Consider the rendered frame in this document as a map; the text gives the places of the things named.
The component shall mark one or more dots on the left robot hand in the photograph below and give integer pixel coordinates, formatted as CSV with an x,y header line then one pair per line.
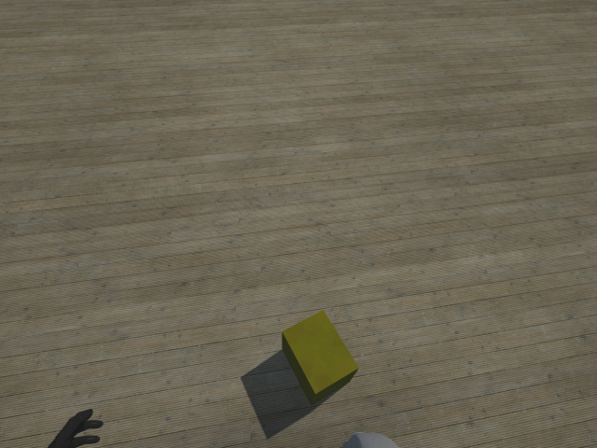
x,y
76,424

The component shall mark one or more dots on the carton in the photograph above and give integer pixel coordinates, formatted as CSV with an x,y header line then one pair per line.
x,y
318,356

